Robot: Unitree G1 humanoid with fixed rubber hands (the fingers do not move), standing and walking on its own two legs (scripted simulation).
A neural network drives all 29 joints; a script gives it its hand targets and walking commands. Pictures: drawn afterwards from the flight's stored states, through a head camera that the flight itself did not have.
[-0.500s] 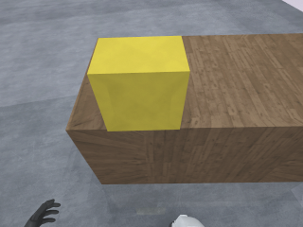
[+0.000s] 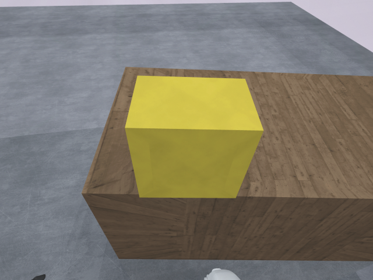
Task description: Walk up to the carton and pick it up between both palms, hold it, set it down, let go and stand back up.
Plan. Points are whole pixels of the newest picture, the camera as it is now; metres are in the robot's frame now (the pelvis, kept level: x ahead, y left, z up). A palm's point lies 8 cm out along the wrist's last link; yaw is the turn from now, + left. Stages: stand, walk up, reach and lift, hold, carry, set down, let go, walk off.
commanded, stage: walk up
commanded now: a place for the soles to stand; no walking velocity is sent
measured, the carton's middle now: (189, 140) +0.46 +0.00 +0.02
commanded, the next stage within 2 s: stand in 1.30 s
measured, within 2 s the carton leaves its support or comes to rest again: neither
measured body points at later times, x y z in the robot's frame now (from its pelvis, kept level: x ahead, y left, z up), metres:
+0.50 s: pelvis +0.08 +0.00 -0.01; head +0.10 +0.00 +0.44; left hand +0.19 +0.33 -0.11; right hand +0.18 -0.32 -0.11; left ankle +0.08 +0.13 -0.71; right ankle +0.10 -0.13 -0.71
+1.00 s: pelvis +0.08 -0.01 +0.01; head +0.09 -0.01 +0.46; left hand +0.19 +0.31 -0.10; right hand +0.19 -0.33 -0.10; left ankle +0.08 +0.13 -0.71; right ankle +0.10 -0.14 -0.71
